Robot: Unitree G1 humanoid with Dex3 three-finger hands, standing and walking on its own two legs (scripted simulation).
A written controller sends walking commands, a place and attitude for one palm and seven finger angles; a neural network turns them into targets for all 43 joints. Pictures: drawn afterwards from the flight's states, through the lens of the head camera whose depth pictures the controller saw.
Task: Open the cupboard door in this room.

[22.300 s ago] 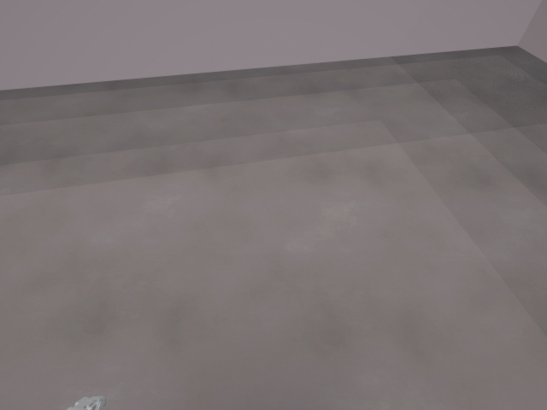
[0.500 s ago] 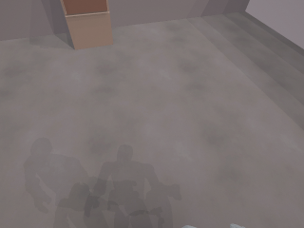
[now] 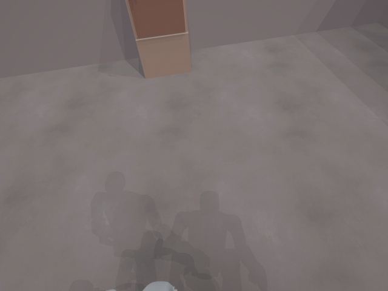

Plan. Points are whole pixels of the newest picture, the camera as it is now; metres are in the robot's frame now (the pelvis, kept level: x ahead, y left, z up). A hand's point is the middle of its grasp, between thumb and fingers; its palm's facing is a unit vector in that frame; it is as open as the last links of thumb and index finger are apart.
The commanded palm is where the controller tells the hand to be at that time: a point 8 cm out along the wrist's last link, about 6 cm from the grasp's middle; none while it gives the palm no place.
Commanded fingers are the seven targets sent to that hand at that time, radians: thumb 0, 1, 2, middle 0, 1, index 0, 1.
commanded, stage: turn or walk to find it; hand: left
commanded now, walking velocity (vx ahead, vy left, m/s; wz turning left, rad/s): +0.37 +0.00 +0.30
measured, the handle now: out of the picture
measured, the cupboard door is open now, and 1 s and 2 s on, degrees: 0 0 0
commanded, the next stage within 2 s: stand and wait in 1.82 s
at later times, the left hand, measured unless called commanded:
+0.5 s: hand out of the picture +0.10 +0.22 -0.18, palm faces +0.22 -0.97 -0.14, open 7.4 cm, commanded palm none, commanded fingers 0.00 0.90 0.90 -0.20 -0.30 -0.20 -0.30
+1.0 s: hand (135, 157) +0.56 +0.24 -0.16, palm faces +0.06 -0.98 -0.21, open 7.4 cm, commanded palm none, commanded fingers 0.00 0.90 0.90 -0.20 -0.30 -0.20 -0.30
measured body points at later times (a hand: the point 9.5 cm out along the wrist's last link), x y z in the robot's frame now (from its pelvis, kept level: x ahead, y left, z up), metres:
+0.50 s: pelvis +0.20 +0.07 -0.01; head +0.22 +0.09 +0.44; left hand +0.09 +0.27 -0.17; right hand +0.35 -0.13 -0.15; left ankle +0.23 +0.14 -0.74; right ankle +0.14 -0.08 -0.64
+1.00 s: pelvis +0.43 +0.05 -0.02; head +0.47 +0.04 +0.43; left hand +0.55 +0.29 -0.14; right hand +0.33 -0.17 -0.17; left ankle +0.24 +0.14 -0.69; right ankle +0.52 -0.04 -0.74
